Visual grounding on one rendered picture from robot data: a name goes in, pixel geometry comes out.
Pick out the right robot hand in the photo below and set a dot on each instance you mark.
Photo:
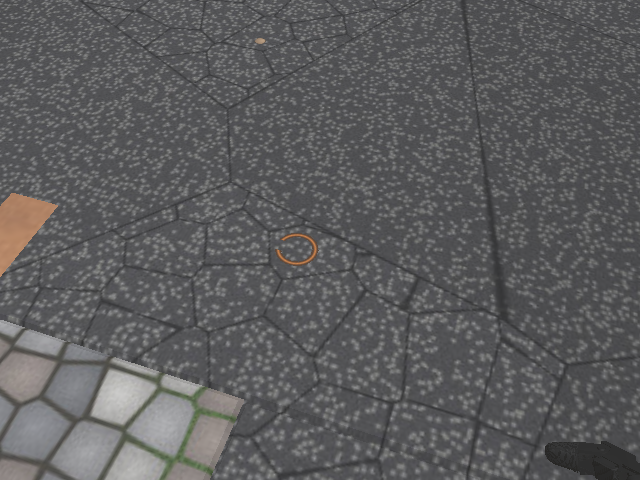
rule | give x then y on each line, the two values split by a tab
605	461

